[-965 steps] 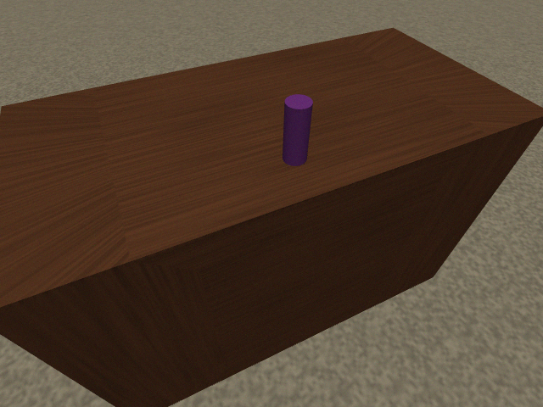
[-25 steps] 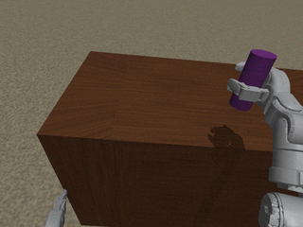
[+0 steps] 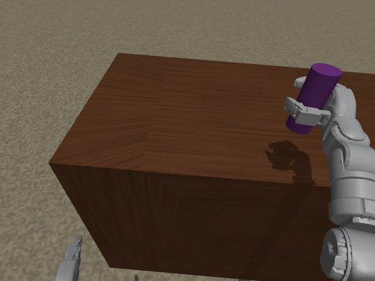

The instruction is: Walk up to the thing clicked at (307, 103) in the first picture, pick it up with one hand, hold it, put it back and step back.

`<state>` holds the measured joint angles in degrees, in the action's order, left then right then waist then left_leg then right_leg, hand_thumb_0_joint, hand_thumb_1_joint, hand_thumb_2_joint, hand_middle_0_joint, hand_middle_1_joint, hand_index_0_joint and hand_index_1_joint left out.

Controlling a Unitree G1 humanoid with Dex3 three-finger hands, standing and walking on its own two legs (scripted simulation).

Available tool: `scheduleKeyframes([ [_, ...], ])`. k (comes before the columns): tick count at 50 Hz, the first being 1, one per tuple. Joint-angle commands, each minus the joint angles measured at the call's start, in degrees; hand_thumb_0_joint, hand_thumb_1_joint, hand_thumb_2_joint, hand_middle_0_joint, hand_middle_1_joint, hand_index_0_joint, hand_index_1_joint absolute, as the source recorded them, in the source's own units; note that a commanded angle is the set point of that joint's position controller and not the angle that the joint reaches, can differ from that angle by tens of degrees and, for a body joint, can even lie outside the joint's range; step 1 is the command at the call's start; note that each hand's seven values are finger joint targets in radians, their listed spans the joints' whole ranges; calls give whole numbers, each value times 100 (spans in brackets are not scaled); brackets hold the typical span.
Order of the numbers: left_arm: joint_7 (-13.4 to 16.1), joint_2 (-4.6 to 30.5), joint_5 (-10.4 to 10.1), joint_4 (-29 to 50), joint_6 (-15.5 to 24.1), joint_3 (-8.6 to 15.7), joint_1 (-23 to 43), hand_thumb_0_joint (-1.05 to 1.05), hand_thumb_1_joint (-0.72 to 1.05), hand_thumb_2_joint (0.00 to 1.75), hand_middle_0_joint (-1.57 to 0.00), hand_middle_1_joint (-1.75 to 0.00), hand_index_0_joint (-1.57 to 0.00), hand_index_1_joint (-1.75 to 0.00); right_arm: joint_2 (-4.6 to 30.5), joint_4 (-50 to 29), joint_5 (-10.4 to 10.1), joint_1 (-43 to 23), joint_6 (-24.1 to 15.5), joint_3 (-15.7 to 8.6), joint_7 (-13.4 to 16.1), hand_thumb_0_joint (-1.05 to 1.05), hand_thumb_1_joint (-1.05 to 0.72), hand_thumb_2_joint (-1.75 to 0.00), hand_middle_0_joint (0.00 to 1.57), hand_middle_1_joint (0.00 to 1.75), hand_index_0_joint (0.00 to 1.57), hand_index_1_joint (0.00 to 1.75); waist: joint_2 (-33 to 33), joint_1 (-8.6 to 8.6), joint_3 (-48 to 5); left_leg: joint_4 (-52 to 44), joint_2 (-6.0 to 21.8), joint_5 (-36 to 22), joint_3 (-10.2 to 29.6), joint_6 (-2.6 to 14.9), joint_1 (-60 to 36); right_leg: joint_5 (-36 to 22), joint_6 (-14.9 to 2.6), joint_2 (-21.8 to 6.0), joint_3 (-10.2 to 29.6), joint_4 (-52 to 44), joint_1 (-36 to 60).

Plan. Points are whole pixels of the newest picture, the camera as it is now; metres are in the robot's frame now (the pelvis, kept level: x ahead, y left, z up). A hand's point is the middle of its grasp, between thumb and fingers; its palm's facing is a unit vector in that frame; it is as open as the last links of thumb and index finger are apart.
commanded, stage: crouch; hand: right
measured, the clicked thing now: (310, 100) +0.43 -0.20 +0.22
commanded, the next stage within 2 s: lower in 0.28 s
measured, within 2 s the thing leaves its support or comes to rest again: rests again in 1.58 s
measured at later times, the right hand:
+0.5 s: hand (297, 105) +0.46 -0.19 +0.19, palm faces +0.18 +0.98 -0.01, open 6.9 cm
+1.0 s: hand (287, 123) +0.47 -0.19 +0.13, palm faces +0.17 +0.99 +0.00, open 6.9 cm
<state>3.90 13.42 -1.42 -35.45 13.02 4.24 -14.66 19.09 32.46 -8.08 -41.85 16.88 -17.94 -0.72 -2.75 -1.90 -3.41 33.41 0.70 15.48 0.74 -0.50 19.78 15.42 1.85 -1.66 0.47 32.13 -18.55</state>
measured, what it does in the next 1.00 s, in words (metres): stands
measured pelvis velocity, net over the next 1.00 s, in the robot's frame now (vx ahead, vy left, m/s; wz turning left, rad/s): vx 0.01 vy -0.01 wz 0.02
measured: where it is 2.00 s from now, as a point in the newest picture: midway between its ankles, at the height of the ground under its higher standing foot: outside the picture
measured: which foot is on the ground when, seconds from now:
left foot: down 0.00-1.00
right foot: down 0.00-1.00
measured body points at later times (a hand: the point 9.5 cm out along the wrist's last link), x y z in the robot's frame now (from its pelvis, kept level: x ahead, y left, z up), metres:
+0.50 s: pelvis +0.01 +0.00 +0.00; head +0.02 +0.01 +0.45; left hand +0.15 +0.26 -0.08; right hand +0.45 -0.24 +0.19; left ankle +0.02 +0.12 -0.73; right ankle +0.01 -0.14 -0.73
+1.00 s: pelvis +0.01 -0.01 -0.01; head +0.04 -0.01 +0.44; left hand +0.15 +0.26 -0.08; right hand +0.45 -0.25 +0.13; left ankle +0.02 +0.12 -0.73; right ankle +0.01 -0.14 -0.73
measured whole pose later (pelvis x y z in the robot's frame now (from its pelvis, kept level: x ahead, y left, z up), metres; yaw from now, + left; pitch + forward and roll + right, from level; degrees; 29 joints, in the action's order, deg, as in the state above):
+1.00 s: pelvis +0.01 -0.01 -0.01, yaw +1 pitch +8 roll +0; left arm 3.1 12.2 -0.7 -30.0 7.1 3.4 -14.5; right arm 19.9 49.5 -6.7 -42.1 -5.2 -18.8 -1.2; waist -1.0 -4.9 -4.2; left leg 36.5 0.3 16.6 1.4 -1.2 27.6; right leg 18.1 1.2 -2.1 -0.1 37.6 -27.2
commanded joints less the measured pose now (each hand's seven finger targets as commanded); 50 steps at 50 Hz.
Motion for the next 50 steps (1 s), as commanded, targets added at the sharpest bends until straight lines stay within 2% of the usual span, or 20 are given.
scheduleKeyframes([
  [1,-43,441,21,866,296,-15,603,0,-53,5,-5,-5,-6,-5,1442,-1305,-11,-3225,-738,-190,-49,0,-47,-127,133,138,134,138,120,33,-1864,-477,-41,-1342,-194,-24,-406,-1094,-253,184,-167,-255,797],
  [3,12,906,40,717,289,456,422,0,-53,5,-5,-5,-6,-5,1662,-1227,-22,-3277,-820,-307,-40,0,-48,-129,134,140,136,140,91,-72,-1911,-447,-54,-1388,-206,-9,-339,-1113,-245,170,-145,-258,892],
  [7,38,799,40,928,286,338,301,0,-54,5,-5,-5,-5,-5,1720,-1288,-16,-3401,-1050,-371,-18,0,-50,-130,136,141,137,141,322,-105,-2041,-432,-67,-1481,-221,-34,-383,-1168,-271,175,-143,-206,925],
  [8,-5,437,27,930,290,-17,323,0,-54,5,-5,-5,-5,-5,1353,-842,-20,-3139,-1062,-156,-73,0,-51,-129,136,141,138,141,309,-52,-1855,-438,-74,-1484,-221,-34,-350,-1196,-271,175,-148,-214,834],
  [13,-21,698,52,991,262,210,597,0,-54,5,-6,-5,-6,-5,1671,-913,8,-3380,-1243,-311,-59,0,-49,-129,135,140,136,140,70,-19,-1967,-441,-70,-1240,-197,-3,-312,-964,-239,171,-145,-252,697],
  [16,-27,650,53,1277,262,116,715,0,-53,4,-5,-5,-6,-5,1586,-915,27,-3554,-1357,-219,-64,0,-49,-129,135,140,136,140,130,-63,-2291,-358,-89,-1544,-215,-11,-425,-1304,-228,155,-140,-144,854],
  [17,-8,649,53,1137,228,161,515,0,-54,5,-5,-5,-5,-5,1758,-910,31,-3595,-1397,-372,-40,0,-49,-129,135,140,136,140,178,-62,-2316,-324,-103,-1657,-231,-10,-446,-1451,-226,139,-124,-110,873],
  [20,5,690,41,946,113,229,287,0,-55,6,-5,-5,-5,-5,1596,-435,47,-3294,-1410,-268,-72,0,-47,-128,134,140,135,140,196,-104,-2033,-341,-67,-1690,-179,-21,-306,-1384,-264,190,-178,-118,759],
  [22,23,958,50,1128,102,478,481,0,-55,6,-5,-5,-5,-5,1707,-546,47,-3372,-1478,-305,-65,0,-48,-127,132,138,134,138,209,-138,-1998,-367,-81,-1480,-185,-13,-217,-1180,-253,169,-161,-159,701],
  [29,-87,569,30,1080,-38,181,384,0,-55,5,-5,-4,-5,-5,1315,253,49,-2877,-1788,-183,-147,0,-43,-125,130,136,132,136,330,-149,-1794,-334,-86,-1355,-144,-24,-133,-1022,-277,167,-173,-88,338],
  [31,-54,734,51,1260,-67,299,443,0,-54,5,-5,-4,-5,-5,1757,-481,74,-3458,-2031,-341,-107,0,-45,-127,131,138,133,138,132,-204,-2365,-236,-62,-1612,-102,-26,-225,-1233,-270,171,-189,10,607],
  [33,-65,695,57,1423,-68,222,504,0,-54,5,-5,-5,-5,-5,1492,-354,40,-3281,-2130,-205,-106,0,-47,-128,134,140,136,140,100,-186,-2441,-186,-97,-1743,-152,-17,-281,-1455,-241,151,-159,56,673],
  [34,-26,930,57,1421,-108,427,342,0,-54,5,-5,-5,-5,-5,1800,-542,53,-3402,-2212,-395,-52,0,-48,-130,135,141,137,141,147,-227,-2593,-151,-100,-1841,-146,-15,-275,-1552,-248,144,-143,90,760],
  [37,13,937,60,1601,-159,416,564,0,-54,6,-5,-5,-5,-5,1878,-635,71,-3375,-2395,-435,6,0,-48,-130,136,142,138,142,116,-205,-2617,-141,-72,-1816,-113,-27,-366,-1415,-265,169,-167,137,639],
  [41,-61,375,52,1042,-268,56,153,0,-54,6,-5,-5,-5,-5,1034,399,69,-2691,-2447,-24,-22,0,-47,-130,135,141,137,141,-32,-290,-1813,-140,-146,-1459,-180,22,168,-1268,-216,101,-123,131,362],
  [42,-68,570,69,1076,-261,196,233,0,-54,5,-5,-5,-5,-5,1158,307,68,-2768,-2507,-98,-28,0,-48,-130,135,141,137,141,-80,-281,-2005,-104,-156,-1507,-180,38,195,-1401,-196,75,-107,154,392],
  [43,-42,838,86,1403,-250,352,528,0,-54,5,-5,-4,-5,-5,1718,-102,116,-3129,-2611,-360,11,0,-48,-130,135,141,137,141,-160,-247,-2380,-73,-152,-1549,-178,42,77,-1482,-184,61,-99,184,501],
  [44,-49,750,99,1513,-255,221,619,0,-53,5,-5,-4,-5,-5,1893,-386,154,-3445,-2674,-405,44,0,-47,-130,135,142,137,142,-270,-181,-2569,-55,-140,-1558,-166,42,-33,-1454,-183,77,-124,219,542],
  [47,-66,596,83,1470,-303,154,316,0,-53,5,-5,-5,-5,-5,1063,478,69,-2739,-2667,-63,-45,0,-47,-132,137,144,139,144,105,-363,-2168,-35,-159,-1563,-192,18,0,-1328,-217,84,-109,251,285],
  [50,-13,952,87,1777,-314,365,491,0,-54,5,-5,-5,-5,-5,1803,-49,127,-3245,-2817,-408,-16,0,-48,-132,137,144,139,144,7,-311,-2616,25,-141,-1594,-148,18,27,-1375,-229,84,-119,281,443],
])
